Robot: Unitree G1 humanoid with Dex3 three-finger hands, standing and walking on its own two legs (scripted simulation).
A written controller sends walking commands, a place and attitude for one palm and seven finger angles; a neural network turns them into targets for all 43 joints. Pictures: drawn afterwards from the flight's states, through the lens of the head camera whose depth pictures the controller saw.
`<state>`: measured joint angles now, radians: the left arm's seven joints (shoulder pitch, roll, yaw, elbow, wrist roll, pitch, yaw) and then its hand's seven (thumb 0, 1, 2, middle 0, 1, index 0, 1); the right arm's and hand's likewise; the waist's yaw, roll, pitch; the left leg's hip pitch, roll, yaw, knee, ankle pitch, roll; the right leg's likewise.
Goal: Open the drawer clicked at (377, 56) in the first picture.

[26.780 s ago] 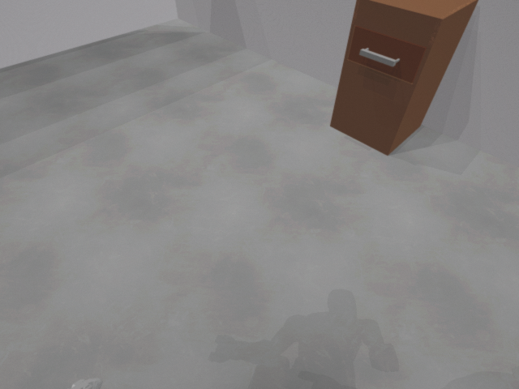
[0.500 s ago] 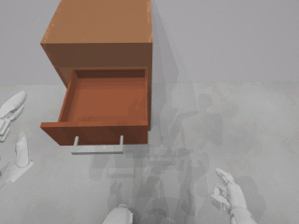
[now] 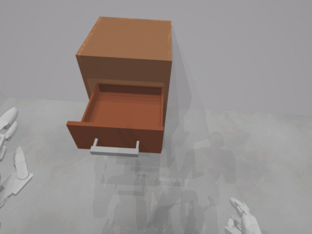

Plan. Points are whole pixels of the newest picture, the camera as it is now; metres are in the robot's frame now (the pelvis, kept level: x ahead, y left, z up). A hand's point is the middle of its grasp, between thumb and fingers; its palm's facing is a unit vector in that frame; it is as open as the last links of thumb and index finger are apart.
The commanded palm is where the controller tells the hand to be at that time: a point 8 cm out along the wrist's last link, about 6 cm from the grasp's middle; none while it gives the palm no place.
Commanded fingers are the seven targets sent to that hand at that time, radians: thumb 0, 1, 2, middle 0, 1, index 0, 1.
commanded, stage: stop stepping back and stand still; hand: left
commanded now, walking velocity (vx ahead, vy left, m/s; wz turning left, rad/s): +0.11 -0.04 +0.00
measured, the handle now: (115, 146) +0.48 +0.19 -0.21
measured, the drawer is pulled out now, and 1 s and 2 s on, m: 0.30 0.30 0.30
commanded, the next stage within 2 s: let the arm hang, fingers relaxed in 0.16 s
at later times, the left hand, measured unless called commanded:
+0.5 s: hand out of the picture +0.13 +0.18 -0.15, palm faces +0.01 -0.98 -0.19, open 7.4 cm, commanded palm none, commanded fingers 0.00 0.90 0.90 -0.20 -0.30 -0.20 -0.30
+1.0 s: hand out of the picture -0.03 +0.17 -0.17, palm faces +0.02 -0.98 -0.20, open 7.3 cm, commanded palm none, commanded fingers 0.00 0.90 0.90 -0.20 -0.30 -0.20 -0.30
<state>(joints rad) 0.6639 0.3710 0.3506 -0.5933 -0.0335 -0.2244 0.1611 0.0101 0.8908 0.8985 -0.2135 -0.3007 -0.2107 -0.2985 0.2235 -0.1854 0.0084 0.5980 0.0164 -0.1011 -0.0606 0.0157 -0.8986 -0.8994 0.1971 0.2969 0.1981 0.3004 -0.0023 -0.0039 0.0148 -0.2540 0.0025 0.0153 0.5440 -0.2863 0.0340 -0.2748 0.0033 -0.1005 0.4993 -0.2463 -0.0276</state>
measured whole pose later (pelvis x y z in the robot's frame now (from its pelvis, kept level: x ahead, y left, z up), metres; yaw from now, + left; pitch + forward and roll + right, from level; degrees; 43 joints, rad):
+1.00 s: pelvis +0.00 +0.00 +0.01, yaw -1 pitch -2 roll +0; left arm 0.33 0.14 -0.01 1.12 0.01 0.02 0.03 0.00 0.92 0.90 -0.20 -0.30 -0.20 -0.30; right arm 0.35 -0.11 0.01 1.11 0.00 0.00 -0.04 0.01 -0.90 -0.90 0.20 0.30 0.20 0.30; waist 0.00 0.02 0.08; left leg -0.15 -0.01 0.03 0.43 -0.24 0.03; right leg -0.19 0.01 -0.05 0.42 -0.18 -0.03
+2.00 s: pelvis +0.02 -0.02 +0.01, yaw +0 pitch -2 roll +0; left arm 0.30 0.10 0.00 1.12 0.01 0.00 0.04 0.00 0.91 0.90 -0.20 -0.30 -0.20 -0.30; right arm 0.34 -0.09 0.00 1.13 0.00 -0.01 -0.05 0.01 -0.90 -0.90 0.19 0.30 0.19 0.30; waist 0.00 0.01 0.08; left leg -0.13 0.01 0.01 0.43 -0.26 -0.01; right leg -0.18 0.04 -0.06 0.42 -0.21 -0.06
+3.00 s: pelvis +0.03 -0.02 +0.01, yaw +0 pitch -2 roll +0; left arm 0.31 0.11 0.00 1.11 0.01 -0.01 0.04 0.00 0.91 0.90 -0.20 -0.30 -0.20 -0.30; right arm 0.34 -0.09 0.00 1.13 0.00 -0.01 -0.05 0.01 -0.90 -0.90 0.19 0.30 0.20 0.30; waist -0.01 0.00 0.08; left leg -0.12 0.02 0.01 0.42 -0.27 -0.01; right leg -0.16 0.04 -0.07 0.41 -0.22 -0.06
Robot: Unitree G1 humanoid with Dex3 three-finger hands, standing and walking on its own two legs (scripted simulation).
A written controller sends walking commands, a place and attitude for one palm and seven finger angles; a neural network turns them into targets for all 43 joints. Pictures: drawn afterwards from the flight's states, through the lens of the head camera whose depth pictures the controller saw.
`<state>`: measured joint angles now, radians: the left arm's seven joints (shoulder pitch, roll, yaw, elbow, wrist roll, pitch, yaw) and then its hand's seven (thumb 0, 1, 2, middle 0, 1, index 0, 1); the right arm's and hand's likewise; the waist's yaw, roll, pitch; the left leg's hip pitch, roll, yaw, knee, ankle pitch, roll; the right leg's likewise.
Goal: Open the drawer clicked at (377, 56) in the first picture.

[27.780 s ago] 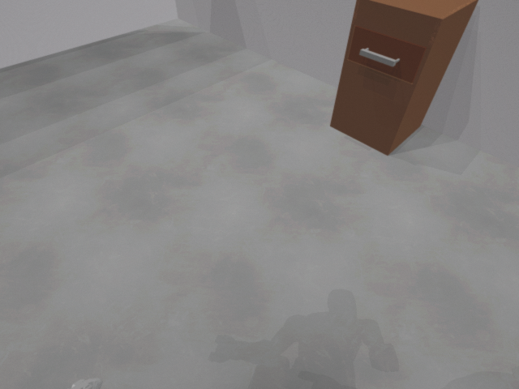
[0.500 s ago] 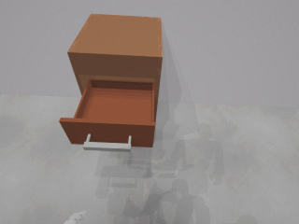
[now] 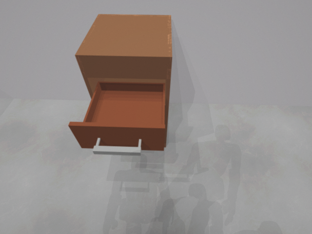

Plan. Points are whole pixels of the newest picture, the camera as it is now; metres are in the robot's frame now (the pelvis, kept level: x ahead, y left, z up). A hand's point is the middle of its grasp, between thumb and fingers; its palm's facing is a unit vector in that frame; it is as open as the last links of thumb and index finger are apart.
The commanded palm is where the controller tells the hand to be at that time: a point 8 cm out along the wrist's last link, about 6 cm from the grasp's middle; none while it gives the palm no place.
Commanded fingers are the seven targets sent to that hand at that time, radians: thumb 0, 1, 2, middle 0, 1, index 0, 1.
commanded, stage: let the arm hang, fingers relaxed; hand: left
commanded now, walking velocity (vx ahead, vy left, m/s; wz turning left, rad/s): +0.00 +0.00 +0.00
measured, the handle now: (118, 145) +0.47 +0.20 -0.22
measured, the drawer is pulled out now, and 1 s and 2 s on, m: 0.30 0.30 0.30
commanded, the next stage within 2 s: look to check the result in 0.36 s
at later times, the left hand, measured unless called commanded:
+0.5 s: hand out of the picture -0.01 +0.14 -0.18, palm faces +0.04 -0.99 -0.16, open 7.4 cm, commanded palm none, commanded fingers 0.00 0.90 0.90 -0.20 -0.30 -0.20 -0.30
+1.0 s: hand out of the picture +0.00 +0.13 -0.18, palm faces +0.04 -0.99 -0.16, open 7.4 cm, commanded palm none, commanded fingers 0.00 0.90 0.90 -0.20 -0.30 -0.20 -0.30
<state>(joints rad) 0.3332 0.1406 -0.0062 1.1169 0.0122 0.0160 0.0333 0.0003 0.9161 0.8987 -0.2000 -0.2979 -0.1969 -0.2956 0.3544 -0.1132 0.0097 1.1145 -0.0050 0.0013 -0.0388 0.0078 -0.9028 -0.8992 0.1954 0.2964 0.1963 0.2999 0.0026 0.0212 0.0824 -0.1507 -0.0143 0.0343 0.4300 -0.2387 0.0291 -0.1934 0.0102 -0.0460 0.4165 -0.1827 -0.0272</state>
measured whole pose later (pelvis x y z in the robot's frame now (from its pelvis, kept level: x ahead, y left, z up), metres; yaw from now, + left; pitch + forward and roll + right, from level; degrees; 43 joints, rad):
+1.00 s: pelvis +0.02 -0.02 +0.00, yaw +0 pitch -2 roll +0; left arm 0.30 0.10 0.00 1.12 0.01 0.00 0.04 0.00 0.91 0.90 -0.20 -0.30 -0.20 -0.30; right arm 0.34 -0.09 0.00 1.13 0.00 -0.01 -0.05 0.01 -0.90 -0.90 0.19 0.30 0.19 0.30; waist 0.00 0.01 0.08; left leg -0.13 0.01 0.01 0.43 -0.26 -0.01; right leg -0.18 0.04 -0.06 0.42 -0.21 -0.06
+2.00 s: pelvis +0.03 -0.03 +0.00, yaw +0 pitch -2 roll +0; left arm 0.31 0.11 0.00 1.11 0.01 -0.01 0.04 0.00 0.91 0.90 -0.20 -0.30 -0.20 -0.30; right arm 0.34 -0.09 0.00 1.13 0.00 -0.01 -0.05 0.01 -0.90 -0.90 0.19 0.30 0.20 0.30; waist -0.01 0.00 0.08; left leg -0.12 0.02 0.01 0.42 -0.27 -0.01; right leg -0.16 0.04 -0.07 0.41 -0.22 -0.06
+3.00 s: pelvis +0.03 -0.02 +0.00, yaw +0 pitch -2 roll +0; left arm 0.31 0.11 0.00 1.11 0.01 -0.01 0.04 0.00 0.91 0.90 -0.20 -0.30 -0.20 -0.30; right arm 0.34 -0.10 0.01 1.14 0.00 -0.02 -0.05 0.01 -0.90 -0.90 0.19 0.30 0.20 0.30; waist -0.01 0.01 0.08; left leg -0.11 0.01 0.02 0.40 -0.27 0.00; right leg -0.16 0.03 -0.06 0.41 -0.23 -0.05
